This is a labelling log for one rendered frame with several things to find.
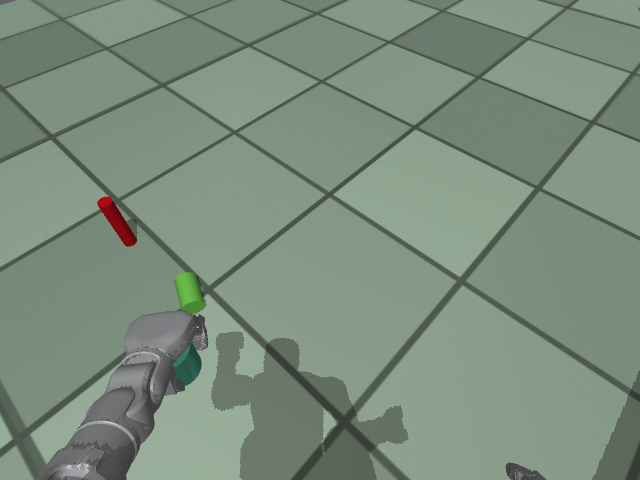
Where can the left robot arm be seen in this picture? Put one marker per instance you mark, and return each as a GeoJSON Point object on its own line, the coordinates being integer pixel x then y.
{"type": "Point", "coordinates": [106, 443]}

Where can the right robot hand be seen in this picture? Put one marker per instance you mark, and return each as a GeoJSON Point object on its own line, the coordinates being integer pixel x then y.
{"type": "Point", "coordinates": [517, 472]}

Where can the left robot hand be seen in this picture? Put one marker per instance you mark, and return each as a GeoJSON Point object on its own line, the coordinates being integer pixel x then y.
{"type": "Point", "coordinates": [171, 333]}

